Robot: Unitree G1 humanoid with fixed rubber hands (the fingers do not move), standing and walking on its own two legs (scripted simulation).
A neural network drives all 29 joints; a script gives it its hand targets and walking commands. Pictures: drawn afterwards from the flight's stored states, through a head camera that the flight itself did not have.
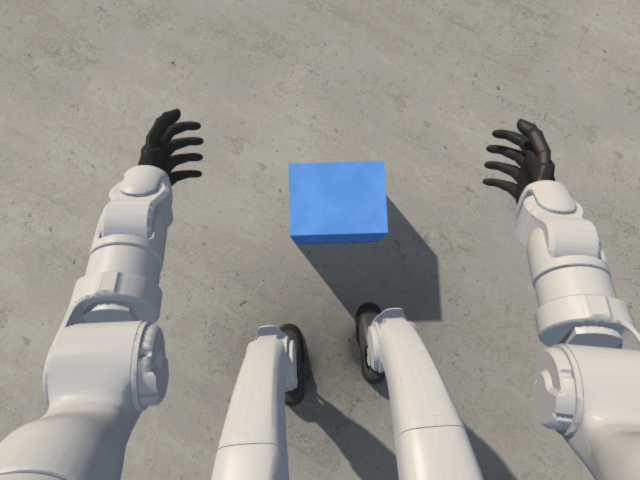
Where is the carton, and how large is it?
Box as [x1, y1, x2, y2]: [289, 161, 387, 244]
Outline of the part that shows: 383,161 289,164 290,235 296,244 378,241 387,232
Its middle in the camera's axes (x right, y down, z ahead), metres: +0.04 -0.10 +0.98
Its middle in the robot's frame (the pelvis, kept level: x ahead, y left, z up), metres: +0.51 -0.05 -0.59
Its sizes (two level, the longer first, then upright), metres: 0.225 0.171 0.171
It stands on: the floor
